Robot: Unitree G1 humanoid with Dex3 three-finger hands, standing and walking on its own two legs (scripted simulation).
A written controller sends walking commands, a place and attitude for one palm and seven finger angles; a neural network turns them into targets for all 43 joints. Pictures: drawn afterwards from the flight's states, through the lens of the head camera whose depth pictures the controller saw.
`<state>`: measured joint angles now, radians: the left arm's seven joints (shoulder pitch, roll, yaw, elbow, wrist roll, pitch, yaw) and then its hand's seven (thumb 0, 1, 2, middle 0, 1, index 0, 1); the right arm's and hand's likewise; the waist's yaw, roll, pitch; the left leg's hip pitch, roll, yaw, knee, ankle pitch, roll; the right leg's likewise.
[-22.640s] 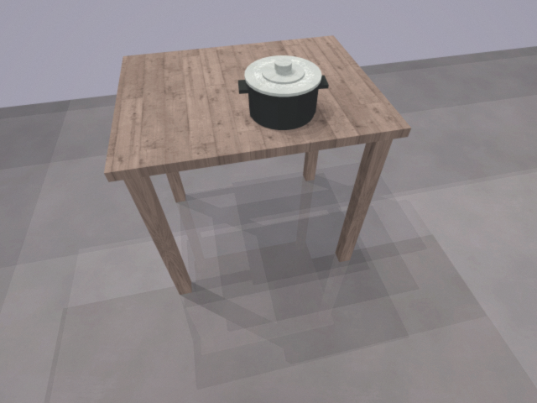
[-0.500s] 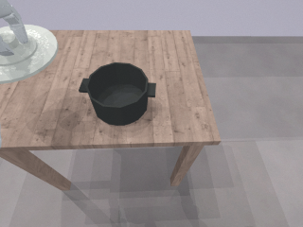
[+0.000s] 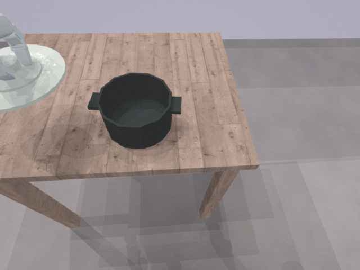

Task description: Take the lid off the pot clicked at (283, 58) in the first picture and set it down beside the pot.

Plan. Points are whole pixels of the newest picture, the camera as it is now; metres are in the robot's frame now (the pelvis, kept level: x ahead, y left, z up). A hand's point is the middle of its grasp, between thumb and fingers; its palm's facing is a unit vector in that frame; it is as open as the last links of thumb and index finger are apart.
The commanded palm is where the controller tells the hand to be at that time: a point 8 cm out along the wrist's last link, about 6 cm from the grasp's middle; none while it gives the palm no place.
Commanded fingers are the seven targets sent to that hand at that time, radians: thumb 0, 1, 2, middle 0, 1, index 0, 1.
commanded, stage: lower the lid onto the table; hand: left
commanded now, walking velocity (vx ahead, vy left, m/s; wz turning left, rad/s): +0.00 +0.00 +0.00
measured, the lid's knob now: (6, 64) +0.50 +0.32 +0.17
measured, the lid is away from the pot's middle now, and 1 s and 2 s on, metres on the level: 0.24 0.22 0.24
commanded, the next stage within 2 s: none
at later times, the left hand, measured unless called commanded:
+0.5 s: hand (11, 75) +0.48 +0.31 +0.16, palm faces -0.42 -0.11 -0.90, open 6.9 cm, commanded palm +0.51 +0.31 +0.22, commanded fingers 0.00 0.70 0.91 -0.85 -1.07 -0.91 -1.07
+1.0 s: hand (25, 88) +0.48 +0.30 +0.12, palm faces -0.46 -0.10 -0.88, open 6.9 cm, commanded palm +0.52 +0.31 +0.19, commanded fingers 0.00 0.70 0.91 -0.85 -1.07 -0.91 -1.07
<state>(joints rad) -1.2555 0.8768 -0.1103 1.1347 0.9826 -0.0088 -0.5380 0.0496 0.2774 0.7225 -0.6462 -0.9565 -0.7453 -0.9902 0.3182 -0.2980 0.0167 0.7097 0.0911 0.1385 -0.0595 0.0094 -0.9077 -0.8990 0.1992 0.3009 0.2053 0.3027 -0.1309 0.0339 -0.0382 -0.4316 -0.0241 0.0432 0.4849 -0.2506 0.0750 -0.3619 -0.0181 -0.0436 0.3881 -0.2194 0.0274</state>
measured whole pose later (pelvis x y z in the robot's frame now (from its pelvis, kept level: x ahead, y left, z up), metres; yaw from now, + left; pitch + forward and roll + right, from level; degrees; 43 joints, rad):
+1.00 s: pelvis +0.00 +0.00 -0.01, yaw -1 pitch +14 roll -3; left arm -1.17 0.86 -0.09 1.20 0.99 -0.09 -0.46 0.05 0.28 0.72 -0.64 -0.96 -0.74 -0.99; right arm 0.34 -0.29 0.02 0.72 0.09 0.14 -0.09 0.01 -0.91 -0.90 0.20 0.30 0.21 0.30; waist -0.15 0.03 -0.05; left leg -0.53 -0.01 0.05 0.57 -0.29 0.08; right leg -0.46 -0.01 -0.03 0.46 -0.24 0.03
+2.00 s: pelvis +0.00 +0.02 -0.02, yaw -3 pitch +18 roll -4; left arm -1.12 0.89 -0.02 1.22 1.02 -0.16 -0.40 0.05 0.28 0.72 -0.64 -0.95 -0.74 -0.99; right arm 0.40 -0.28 0.02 0.72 0.07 0.15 -0.11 0.01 -0.91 -0.90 0.20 0.30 0.21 0.30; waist -0.18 0.03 -0.08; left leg -0.69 0.00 0.06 0.71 -0.35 0.10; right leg -0.60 0.00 -0.02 0.56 -0.28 0.03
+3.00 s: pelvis -0.02 +0.02 -0.04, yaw -4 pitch +22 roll -6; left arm -1.05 0.91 0.03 1.17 1.04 -0.20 -0.34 0.04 0.27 0.68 -0.65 -1.01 -0.76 -1.02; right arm 0.40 -0.26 0.03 0.68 0.06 0.21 -0.09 0.01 -0.91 -0.90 0.20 0.30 0.21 0.30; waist -0.19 0.04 -0.09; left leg -0.87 0.03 0.06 0.87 -0.40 0.10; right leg -0.78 0.02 -0.02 0.72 -0.32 0.03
